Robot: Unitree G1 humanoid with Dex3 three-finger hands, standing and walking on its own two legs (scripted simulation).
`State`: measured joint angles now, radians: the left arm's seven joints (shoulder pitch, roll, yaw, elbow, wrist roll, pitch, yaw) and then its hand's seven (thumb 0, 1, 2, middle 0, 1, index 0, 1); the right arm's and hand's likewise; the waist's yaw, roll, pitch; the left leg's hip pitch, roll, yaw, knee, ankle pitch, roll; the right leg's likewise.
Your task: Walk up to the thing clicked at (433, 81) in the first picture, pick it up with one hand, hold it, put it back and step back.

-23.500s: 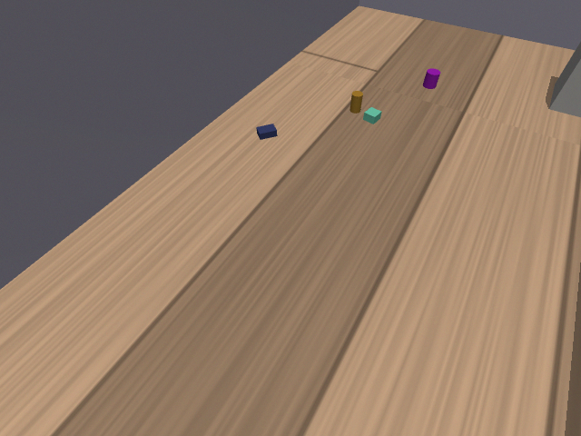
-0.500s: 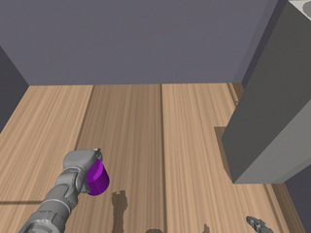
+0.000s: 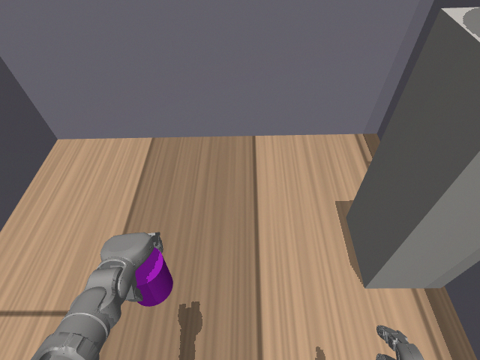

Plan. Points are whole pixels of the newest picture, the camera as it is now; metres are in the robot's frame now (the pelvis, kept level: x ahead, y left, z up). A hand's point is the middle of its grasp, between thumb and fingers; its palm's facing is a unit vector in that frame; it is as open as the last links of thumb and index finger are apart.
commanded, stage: hold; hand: left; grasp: from above
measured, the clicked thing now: (149, 268) +0.32 +0.21 -0.11
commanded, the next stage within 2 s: crouch in 1.70 s
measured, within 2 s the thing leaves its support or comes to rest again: neither
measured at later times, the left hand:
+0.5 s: hand (129, 277) +0.27 +0.22 -0.04, palm faces -0.48 -0.06 -0.88, open 11.2 cm
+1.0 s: hand (128, 279) +0.27 +0.22 -0.04, palm faces -0.49 -0.05 -0.87, open 11.2 cm
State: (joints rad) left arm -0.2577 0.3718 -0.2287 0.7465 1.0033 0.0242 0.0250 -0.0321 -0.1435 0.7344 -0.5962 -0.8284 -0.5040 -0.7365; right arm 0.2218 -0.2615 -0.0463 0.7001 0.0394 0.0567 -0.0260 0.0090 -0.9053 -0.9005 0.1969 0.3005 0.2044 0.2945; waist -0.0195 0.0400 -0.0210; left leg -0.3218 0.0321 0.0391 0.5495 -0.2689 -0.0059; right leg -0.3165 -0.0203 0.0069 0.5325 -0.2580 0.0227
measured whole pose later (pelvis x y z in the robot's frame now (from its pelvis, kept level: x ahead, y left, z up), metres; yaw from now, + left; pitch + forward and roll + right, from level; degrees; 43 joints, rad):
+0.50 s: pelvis -0.01 +0.00 +0.00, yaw +0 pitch +0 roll +0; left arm -0.24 0.39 -0.24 0.66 0.99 0.02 -0.03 -0.03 -0.13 0.76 -0.55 -0.87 -0.46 -0.77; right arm 0.18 -0.26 -0.03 0.69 0.05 0.05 -0.04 0.01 -0.91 -0.90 0.20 0.30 0.20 0.29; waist 0.00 0.05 0.00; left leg -0.27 0.03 0.04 0.50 -0.23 -0.01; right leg -0.27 -0.02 0.01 0.49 -0.23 0.02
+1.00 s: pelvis -0.01 +0.00 +0.01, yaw +0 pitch +0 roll +0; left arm -0.21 0.40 -0.24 0.63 0.99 0.00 -0.06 -0.03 -0.12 0.74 -0.55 -0.87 -0.46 -0.77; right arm 0.17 -0.25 -0.02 0.69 0.05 0.06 -0.05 0.01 -0.90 -0.90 0.20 0.30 0.20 0.29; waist 0.01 0.05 0.00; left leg -0.24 0.03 0.04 0.47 -0.22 -0.01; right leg -0.24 -0.02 0.00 0.47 -0.22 0.02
